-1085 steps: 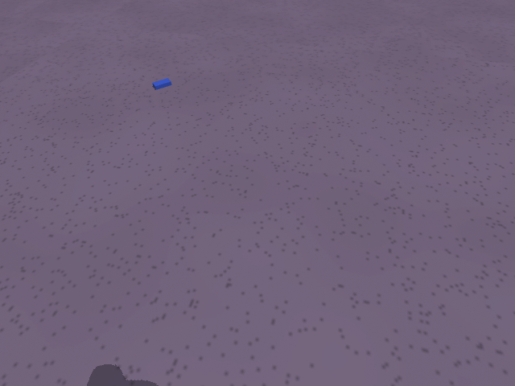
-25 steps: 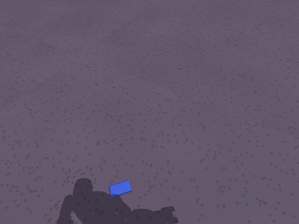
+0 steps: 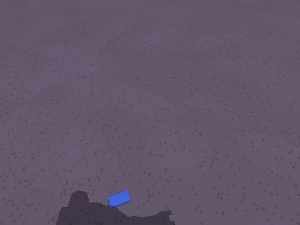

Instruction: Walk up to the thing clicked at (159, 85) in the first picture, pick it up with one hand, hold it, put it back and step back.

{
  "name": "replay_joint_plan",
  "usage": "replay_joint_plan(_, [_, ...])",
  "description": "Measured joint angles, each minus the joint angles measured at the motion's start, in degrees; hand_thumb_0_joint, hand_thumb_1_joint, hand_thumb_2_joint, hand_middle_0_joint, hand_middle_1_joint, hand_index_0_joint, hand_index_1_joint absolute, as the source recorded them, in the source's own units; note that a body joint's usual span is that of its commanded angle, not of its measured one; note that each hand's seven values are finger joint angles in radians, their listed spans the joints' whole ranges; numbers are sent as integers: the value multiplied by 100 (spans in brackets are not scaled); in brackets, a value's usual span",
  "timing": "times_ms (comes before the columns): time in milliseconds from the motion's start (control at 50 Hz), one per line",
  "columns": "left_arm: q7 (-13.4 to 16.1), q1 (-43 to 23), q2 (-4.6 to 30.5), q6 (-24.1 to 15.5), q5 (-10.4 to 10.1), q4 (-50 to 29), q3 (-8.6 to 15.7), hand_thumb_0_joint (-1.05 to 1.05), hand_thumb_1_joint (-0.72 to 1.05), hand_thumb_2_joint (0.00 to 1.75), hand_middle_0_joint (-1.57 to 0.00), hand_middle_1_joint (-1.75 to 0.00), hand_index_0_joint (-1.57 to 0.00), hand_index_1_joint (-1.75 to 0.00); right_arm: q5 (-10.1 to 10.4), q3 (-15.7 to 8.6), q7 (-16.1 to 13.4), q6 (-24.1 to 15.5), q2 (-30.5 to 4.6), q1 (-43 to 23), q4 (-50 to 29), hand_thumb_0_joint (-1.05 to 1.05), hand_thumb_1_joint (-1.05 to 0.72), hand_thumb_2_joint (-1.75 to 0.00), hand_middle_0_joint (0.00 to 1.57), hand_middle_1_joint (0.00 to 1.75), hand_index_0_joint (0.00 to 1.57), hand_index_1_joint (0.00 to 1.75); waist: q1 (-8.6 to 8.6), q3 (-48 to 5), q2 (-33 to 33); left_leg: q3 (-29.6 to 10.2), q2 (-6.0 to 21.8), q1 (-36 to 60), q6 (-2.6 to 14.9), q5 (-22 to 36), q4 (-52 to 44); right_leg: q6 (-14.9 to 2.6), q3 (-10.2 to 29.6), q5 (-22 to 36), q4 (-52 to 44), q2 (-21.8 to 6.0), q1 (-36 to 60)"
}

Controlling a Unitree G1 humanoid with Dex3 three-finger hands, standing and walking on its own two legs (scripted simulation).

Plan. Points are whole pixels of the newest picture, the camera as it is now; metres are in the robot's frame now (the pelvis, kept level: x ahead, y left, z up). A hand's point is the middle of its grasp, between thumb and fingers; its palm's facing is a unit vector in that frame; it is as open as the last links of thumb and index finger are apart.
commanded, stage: stand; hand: left
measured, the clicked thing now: (119, 199) +0.42 +0.24 -0.76
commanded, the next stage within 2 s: none
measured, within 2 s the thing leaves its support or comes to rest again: neither
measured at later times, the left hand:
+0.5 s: hand out of the picture +0.09 +0.24 -0.15, palm faces -0.05 -0.94 -0.33, open 7.4 cm
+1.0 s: hand out of the picture +0.09 +0.24 -0.15, palm faces -0.04 -0.94 -0.33, open 7.4 cm
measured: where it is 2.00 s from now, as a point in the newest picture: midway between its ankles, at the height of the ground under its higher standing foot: outside the picture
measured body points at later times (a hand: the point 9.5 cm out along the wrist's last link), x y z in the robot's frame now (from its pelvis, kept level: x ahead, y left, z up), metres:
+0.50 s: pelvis +0.00 -0.01 +0.01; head +0.02 +0.00 +0.46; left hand +0.09 +0.29 -0.13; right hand +0.08 -0.30 -0.13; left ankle +0.02 +0.12 -0.74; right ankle -0.01 -0.14 -0.74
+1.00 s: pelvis +0.01 -0.01 +0.01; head +0.02 -0.01 +0.46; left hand +0.09 +0.29 -0.13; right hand +0.09 -0.31 -0.13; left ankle +0.02 +0.12 -0.74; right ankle -0.01 -0.14 -0.74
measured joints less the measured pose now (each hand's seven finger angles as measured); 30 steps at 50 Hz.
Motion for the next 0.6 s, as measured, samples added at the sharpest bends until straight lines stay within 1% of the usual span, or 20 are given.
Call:
replay_joint_plan(220, [-13, -99, -135, 45, 10, 227, 1, 1, 90, 90, -20, -30, -20, -30, -8, -35, -39, 1, 91, -96, 235, 0, -91, -90, 21, 30, 20, 30, -41, 58, -50, 40, 19, 160, -33, 306, -530, -14, 32, 283, -457, 23, 107])
replay_joint_plan(360, [-11, -130, -190, 44, 23, 207, 9, 1, 90, 90, -20, -30, -20, -30, -18, -42, -46, -6, 115, -85, 265, 0, -91, -90, 21, 30, 20, 30, -53, -32, -55, 48, 26, 178, -48, 347, -620, -25, 39, 307, -508, 31, 102])
replay_joint_plan(600, [-5, -106, -184, 56, 25, 160, 50, 1, 90, 90, -20, -30, -20, -30, -30, -43, -60, -34, 104, -4, 245, 0, -91, -90, 21, 30, 20, 30, -60, -98, -28, 48, 42, 211, -67, 321, -656, -45, 38, 272, -527, 47, 126])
